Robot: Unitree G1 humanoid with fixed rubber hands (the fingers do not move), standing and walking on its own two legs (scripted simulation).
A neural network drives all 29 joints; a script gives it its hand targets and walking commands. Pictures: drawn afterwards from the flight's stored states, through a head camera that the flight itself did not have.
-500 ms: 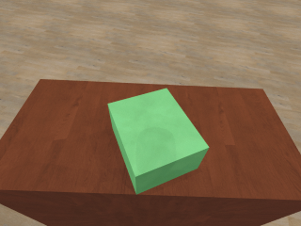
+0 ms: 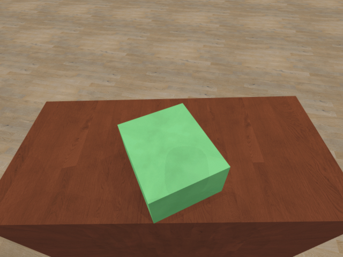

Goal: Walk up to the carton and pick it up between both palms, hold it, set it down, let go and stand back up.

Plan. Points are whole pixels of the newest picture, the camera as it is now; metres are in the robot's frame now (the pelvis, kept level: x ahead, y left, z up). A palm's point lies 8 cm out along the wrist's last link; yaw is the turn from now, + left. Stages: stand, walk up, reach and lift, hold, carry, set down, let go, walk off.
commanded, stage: walk up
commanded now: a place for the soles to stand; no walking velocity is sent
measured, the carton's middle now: (169, 157) +0.42 +0.04 -0.07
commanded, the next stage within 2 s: none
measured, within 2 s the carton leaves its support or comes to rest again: neither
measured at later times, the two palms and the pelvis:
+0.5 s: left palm out of the picture +0.03 +0.40 -0.13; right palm out of the picture +0.02 -0.22 -0.12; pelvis -0.04 +0.08 -0.01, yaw +0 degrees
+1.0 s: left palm out of the picture +0.08 +0.35 -0.11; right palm out of the picture +0.04 -0.25 -0.11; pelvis -0.03 +0.06 +0.00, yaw -3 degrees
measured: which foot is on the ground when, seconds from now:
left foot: down 0.00-1.00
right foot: down 0.00-0.30, up 0.32-0.60, down 0.62-1.00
